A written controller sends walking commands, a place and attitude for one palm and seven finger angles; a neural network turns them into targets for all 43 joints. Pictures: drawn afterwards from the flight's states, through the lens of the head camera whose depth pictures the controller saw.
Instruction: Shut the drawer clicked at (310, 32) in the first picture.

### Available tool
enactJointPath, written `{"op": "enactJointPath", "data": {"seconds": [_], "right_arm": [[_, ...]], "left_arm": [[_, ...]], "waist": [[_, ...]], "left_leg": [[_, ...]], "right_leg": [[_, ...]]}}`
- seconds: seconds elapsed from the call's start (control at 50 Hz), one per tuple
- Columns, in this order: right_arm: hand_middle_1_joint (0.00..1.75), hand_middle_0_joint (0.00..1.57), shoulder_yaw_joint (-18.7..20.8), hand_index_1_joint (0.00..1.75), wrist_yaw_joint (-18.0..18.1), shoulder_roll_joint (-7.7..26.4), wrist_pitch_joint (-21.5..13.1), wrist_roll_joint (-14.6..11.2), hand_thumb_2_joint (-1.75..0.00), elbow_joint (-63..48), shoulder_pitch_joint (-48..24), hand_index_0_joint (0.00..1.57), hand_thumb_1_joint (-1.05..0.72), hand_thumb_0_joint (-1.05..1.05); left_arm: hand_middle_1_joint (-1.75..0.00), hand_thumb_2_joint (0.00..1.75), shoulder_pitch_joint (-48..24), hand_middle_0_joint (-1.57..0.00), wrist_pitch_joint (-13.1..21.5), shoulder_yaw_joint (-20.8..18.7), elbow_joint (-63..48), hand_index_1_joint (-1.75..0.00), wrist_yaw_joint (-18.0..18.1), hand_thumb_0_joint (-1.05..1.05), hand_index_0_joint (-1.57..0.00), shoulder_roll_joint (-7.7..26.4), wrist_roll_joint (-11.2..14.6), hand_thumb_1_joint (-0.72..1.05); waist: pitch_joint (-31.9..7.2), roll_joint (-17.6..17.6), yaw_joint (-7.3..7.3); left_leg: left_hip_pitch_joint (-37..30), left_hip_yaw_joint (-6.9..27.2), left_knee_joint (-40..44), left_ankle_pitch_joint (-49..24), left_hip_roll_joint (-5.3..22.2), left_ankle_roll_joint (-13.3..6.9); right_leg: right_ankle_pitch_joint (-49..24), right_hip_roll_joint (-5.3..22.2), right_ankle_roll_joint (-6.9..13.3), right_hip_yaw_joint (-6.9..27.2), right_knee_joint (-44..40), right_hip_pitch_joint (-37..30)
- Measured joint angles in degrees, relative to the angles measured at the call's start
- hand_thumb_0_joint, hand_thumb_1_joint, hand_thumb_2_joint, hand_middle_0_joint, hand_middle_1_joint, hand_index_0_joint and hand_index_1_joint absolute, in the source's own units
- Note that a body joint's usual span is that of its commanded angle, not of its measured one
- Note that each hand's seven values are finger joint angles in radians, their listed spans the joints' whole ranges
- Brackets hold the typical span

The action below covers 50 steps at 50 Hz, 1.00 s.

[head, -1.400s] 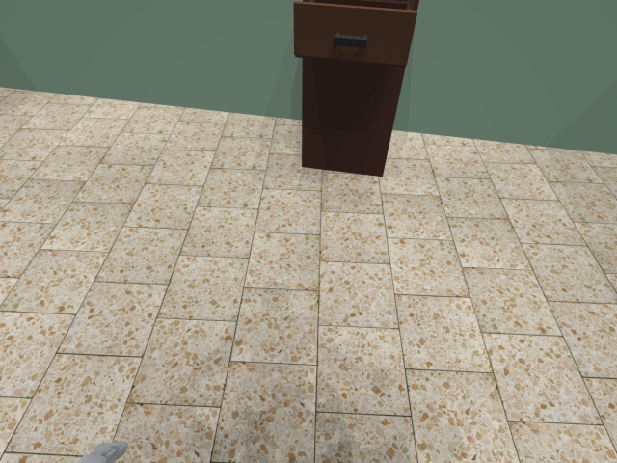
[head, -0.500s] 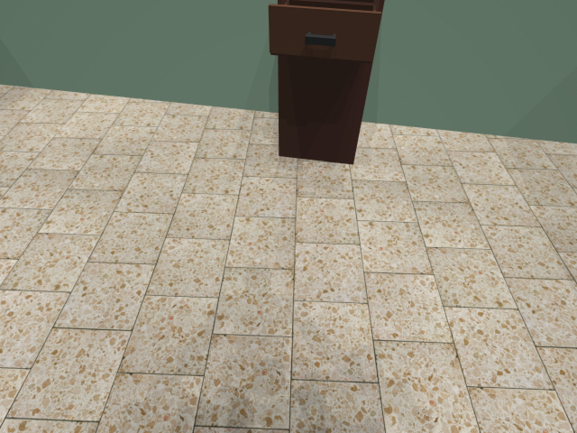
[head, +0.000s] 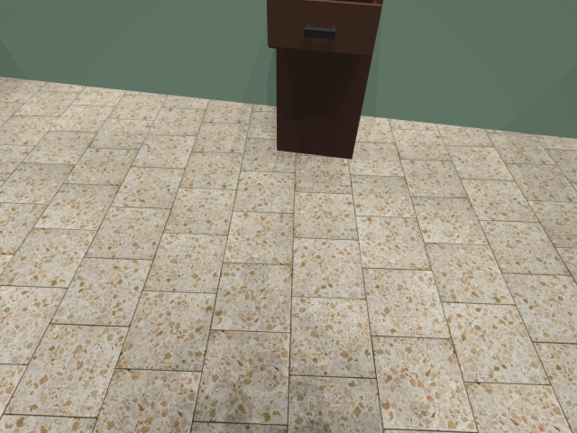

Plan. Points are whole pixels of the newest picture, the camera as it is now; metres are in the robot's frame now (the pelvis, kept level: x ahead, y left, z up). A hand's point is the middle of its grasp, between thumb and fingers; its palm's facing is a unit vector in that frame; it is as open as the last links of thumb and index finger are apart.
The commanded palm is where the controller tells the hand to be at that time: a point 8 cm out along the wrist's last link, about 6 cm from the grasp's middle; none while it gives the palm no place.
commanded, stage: look at it before walking up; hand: left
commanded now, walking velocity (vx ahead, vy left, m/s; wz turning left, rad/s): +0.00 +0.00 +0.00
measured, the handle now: (320, 30) +1.33 -0.04 +0.01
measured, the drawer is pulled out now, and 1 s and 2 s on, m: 0.30 0.30 0.30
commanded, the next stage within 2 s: walk to a spot facing it in 0.04 s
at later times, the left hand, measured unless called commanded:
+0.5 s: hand out of the picture +0.06 +0.18 -0.19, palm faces -0.06 -0.98 -0.21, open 7.4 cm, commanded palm none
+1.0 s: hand (182, 356) +0.29 +0.22 -0.20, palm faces -0.17 -0.97 -0.17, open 7.4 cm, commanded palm none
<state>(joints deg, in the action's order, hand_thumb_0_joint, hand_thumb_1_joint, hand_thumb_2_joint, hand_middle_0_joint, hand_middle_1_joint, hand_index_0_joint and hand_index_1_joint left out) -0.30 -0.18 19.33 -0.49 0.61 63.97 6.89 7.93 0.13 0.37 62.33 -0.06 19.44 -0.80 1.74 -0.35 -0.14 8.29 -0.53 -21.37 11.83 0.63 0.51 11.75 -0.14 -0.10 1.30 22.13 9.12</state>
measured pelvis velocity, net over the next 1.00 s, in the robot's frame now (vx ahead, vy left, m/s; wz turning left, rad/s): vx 0.27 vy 0.03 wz -0.26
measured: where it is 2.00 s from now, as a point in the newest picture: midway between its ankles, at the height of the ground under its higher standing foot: (323, 316)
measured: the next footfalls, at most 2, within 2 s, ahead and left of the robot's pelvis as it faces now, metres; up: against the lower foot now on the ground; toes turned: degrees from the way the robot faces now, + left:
left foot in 0.84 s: +0.37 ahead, +0.09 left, +0.00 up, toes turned -3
right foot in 1.50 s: +0.54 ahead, -0.18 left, +0.00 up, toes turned -33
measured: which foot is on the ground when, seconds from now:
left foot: down 0.00-0.48, up 0.50-0.82, down 0.84-1.00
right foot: down 0.00-0.86, up 0.88-1.00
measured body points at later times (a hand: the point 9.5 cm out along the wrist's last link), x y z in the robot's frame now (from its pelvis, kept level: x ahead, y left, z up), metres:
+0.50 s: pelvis +0.07 -0.02 -0.02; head +0.07 -0.03 +0.43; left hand +0.07 +0.23 -0.17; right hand +0.04 -0.26 -0.18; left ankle +0.00 +0.12 -0.74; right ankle +0.01 -0.12 -0.75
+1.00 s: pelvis +0.27 +0.03 -0.02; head +0.29 +0.06 +0.43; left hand +0.30 +0.27 -0.19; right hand +0.30 -0.21 -0.15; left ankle +0.33 +0.09 -0.75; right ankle +0.16 -0.08 -0.64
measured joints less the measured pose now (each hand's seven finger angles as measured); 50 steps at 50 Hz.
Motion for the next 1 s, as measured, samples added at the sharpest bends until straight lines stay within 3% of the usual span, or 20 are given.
{"op": "enactJointPath", "data": {"seconds": [0.22, 0.38, 0.46, 0.52, 0.58, 0.62, 0.72, 0.8, 0.84, 0.88, 0.94, 1.0], "right_arm": [[0.3, 0.2, -0.21, 0.3, 0.27, -0.63, 0.18, 0.21, -0.9, 0.1, 0.08, 0.2, -0.9, 0.01], [0.3, 0.2, 0.29, 0.3, -0.36, -4.63, 0.51, 0.77, -0.9, -1.01, 5.67, 0.2, -0.9, 0.01], [0.3, 0.2, 1.04, 0.3, -0.24, -6.16, -0.27, 0.59, -0.9, -1.06, 9.15, 0.2, -0.9, 0.01], [0.3, 0.2, 1.37, 0.3, -0.03, -6.67, 0.19, 0.48, -0.9, 0.1, 11.85, 0.2, -0.9, 0.01], [0.3, 0.2, 1.33, 0.3, -0.14, -7.46, 0.86, 0.74, -0.9, 0.99, 11.23, 0.2, -0.91, 0.01], [0.3, 0.2, 1.63, 0.3, -0.34, -7.65, 0.72, 0.73, -0.9, 0.15, 9.42, 0.2, -0.91, 0.01], [0.29, 0.2, 2.35, 0.3, -1.19, -8.21, 0.05, 0.25, -0.9, -4.43, 2.93, 0.2, -0.91, 0.01], [0.29, 0.19, 2.25, 0.3, -1.55, -9.39, -1.59, -0.2, -0.9, -7.53, -1.03, 0.2, -0.91, 0.01], [0.29, 0.19, 2.0, 0.3, -1.23, -9.85, -3.06, -0.01, -0.9, -8.59, -1.7, 0.2, -0.91, 0.01], [0.29, 0.2, 1.96, 0.3, -0.63, -10.7, -4.12, 0.58, -0.9, -8.81, -2.0, 0.2, -0.91, 0.01], [0.29, 0.2, 1.71, 0.3, -0.11, -11.66, -3.69, 0.65, -0.9, -7.73, 0.01, 0.2, -0.91, 0.0], [0.3, 0.2, 2.82, 0.3, 1.16, -12.12, -4.1, 0.18, -0.9, -6.18, 3.58, 0.2, -0.93, -0.01]], "left_arm": [[-0.3, 0.9, 0.73, -0.2, -0.29, -0.1, 0.23, -0.3, 0.51, 0.0, -0.2, -0.43, 0.02, 0.9], [-0.3, 0.9, 8.43, -0.2, -1.47, -0.81, -0.36, -0.3, -1.05, 0.0, -0.2, -4.19, -0.66, 0.9], [-0.3, 0.9, 11.8, -0.2, -0.82, -1.31, -0.18, -0.3, -1.47, 0.0, -0.2, -6.53, -0.76, 0.9], [-0.3, 0.9, 13.23, -0.2, 1.18, -1.7, -0.38, -0.3, -1.07, 0.0, -0.2, -8.44, -0.81, 0.9], [-0.3, 0.9, 16.01, -0.2, 3.27, -1.85, -0.7, -0.3, 0.27, 0.0, -0.2, -9.89, -0.69, 0.9], [-0.3, 0.9, 18.3, -0.2, 3.52, -1.68, -0.04, -0.3, 0.81, 0.0, -0.2, -10.89, -0.88, 0.9], [-0.3, 0.89, 22.49, -0.2, 2.73, -1.25, 3.28, -0.3, 1.07, 0.0, -0.2, -12.83, -1.11, 0.9], [-0.3, 0.89, 23.02, -0.2, 2.38, -1.79, 5.09, -0.3, 1.02, 0.0, -0.2, -12.49, -0.91, 0.9], [-0.3, 0.89, 23.12, -0.2, 2.42, -2.31, 5.4, -0.3, 0.99, 0.0, -0.21, -11.93, -0.68, 0.9], [-0.3, 0.89, 21.1, -0.2, 1.76, -2.98, 5.26, -0.3, 0.86, 0.0, -0.2, -10.97, -0.24, 0.9], [-0.3, 0.9, 17.06, -0.2, 1.28, -3.53, 3.41, -0.3, 0.82, 0.0, -0.2, -9.32, -0.51, 0.9], [-0.3, 0.9, 12.42, -0.19, 1.05, -4.35, 0.3, -0.3, 0.43, 0.0, -0.2, -7.94, -1.12, 0.91]], "waist": [[-0.89, -0.05, 0.35], [-3.76, -0.3, 1.0], [-2.71, 0.43, 0.78], [-2.45, 2.15, 0.63], [-1.5, 0.98, 2.69], [-0.83, 0.43, 3.36], [0.32, -0.02, 2.96], [1.42, -0.86, 2.76], [1.55, -1.35, 2.35], [2.32, -2.47, 2.22], [1.79, -2.9, 2.4], [0.72, -2.83, 1.95]], "left_leg": [[-0.55, -0.32, -0.39, 0.83, 0.03, 0.01], [-0.13, -3.4, -6.72, 7.61, 1.01, -0.16], [-0.85, -4.97, -10.33, 11.76, 2.51, 0.77], [3.61, -3.77, -21.82, 15.76, 4.1, 0.26], [11.37, -3.54, -37.46, 17.09, 2.86, 0.0], [16.11, -4.09, -41.01, 15.65, 2.88, 0.18], [24.48, -4.62, -33.5, 7.21, 4.35, 0.71], [23.13, -5.2, -20.93, 1.11, 3.89, -0.36], [19.54, -5.75, -15.71, -2.12, 3.02, -1.59], [19.13, -7.34, -19.77, 0.32, 2.71, -3.75], [14.47, -9.82, -18.08, 3.78, 2.59, -4.75], [9.16, -11.3, -11.94, 2.8, 1.74, -4.97]], "right_leg": [[0.74, -0.02, -0.12, 0.3, 0.41, -0.4], [8.89, -0.95, 1.17, 2.79, 9.48, 2.49], [10.52, -0.97, 1.22, 0.73, 13.43, 3.37], [12.7, -2.37, 2.09, -1.01, 13.07, 1.85], [12.11, -2.34, 2.52, 0.17, 9.43, -1.23], [11.16, -2.27, 2.47, 1.51, 5.93, -3.85], [10.12, -1.93, 1.36, 4.01, -1.36, -9.85], [12.78, -1.11, -0.1, 5.06, -2.5, -13.78], [16.9, -0.78, -0.28, 5.35, 3.87, -13.02], [17.95, -0.52, 1.09, 4.73, 22.27, -6.09], [13.36, -0.05, 2.27, 1.76, 45.36, 6.15], [7.52, 1.87, 1.9, -1.36, 50.8, 15.43]]}}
